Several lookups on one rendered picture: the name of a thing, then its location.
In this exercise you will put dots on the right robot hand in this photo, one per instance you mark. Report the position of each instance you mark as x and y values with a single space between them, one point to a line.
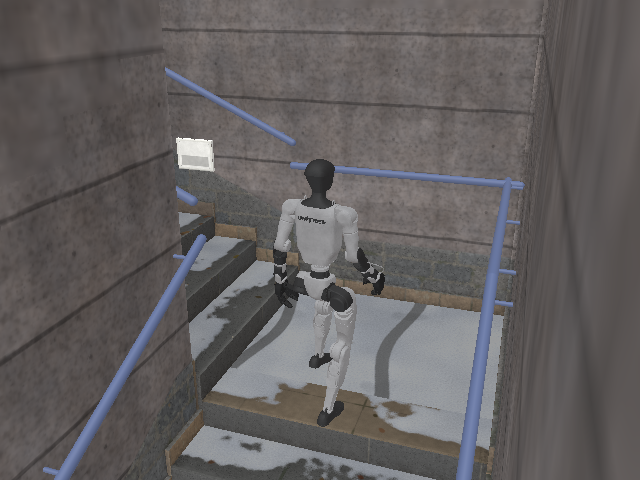
378 286

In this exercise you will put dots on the humanoid robot head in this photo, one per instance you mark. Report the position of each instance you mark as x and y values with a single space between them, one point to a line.
319 174

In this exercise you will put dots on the humanoid robot torso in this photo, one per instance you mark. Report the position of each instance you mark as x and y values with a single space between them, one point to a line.
319 240

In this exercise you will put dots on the left robot hand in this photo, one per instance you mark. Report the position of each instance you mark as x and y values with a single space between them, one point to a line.
288 289

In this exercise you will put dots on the left robot forearm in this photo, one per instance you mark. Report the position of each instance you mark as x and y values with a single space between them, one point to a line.
280 273

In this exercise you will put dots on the left robot upper arm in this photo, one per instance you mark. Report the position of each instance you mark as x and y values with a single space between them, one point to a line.
282 243

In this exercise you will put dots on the right robot forearm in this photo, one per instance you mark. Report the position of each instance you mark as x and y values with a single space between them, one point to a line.
365 268

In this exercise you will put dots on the right robot upper arm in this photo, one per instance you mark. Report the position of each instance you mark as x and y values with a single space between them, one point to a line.
348 218

